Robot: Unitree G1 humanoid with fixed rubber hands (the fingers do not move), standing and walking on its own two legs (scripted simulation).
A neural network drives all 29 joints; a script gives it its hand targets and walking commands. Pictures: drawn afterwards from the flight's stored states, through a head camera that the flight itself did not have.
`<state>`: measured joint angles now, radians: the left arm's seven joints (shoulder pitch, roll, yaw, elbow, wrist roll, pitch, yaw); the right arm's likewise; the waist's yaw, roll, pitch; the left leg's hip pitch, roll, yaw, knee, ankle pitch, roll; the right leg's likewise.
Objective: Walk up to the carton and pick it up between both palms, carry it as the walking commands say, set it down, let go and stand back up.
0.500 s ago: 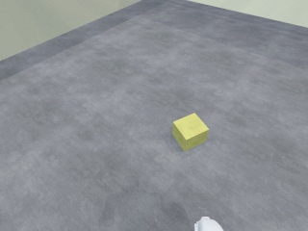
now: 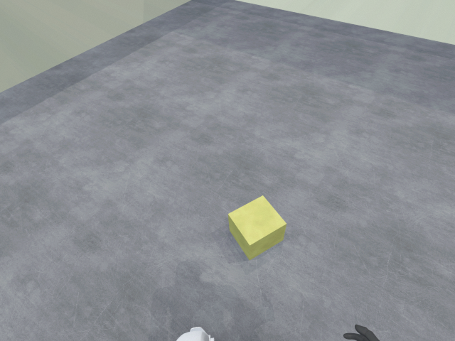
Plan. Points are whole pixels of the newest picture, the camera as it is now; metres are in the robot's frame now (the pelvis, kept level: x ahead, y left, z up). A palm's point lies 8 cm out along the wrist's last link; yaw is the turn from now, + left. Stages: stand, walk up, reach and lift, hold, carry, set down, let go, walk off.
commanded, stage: walk up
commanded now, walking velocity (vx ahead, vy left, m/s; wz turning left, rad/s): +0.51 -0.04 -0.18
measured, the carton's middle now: (256, 227) +0.72 -0.02 -0.70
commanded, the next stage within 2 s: none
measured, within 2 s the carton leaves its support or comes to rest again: neither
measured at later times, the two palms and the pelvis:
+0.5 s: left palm (162, 260) +0.32 +0.21 -0.13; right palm out of the picture +0.09 -0.22 -0.13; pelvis +0.20 -0.01 +0.00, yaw -2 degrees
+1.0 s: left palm (192, 266) +0.30 +0.14 -0.13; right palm (403, 279) +0.31 -0.32 -0.16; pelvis +0.28 -0.09 +0.00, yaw -3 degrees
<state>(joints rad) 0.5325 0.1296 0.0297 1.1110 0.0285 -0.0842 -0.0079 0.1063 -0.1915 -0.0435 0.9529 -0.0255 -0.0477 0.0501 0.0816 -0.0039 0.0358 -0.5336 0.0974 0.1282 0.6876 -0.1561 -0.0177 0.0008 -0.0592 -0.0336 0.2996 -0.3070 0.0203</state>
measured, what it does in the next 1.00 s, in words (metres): walks ahead: left foot, then right foot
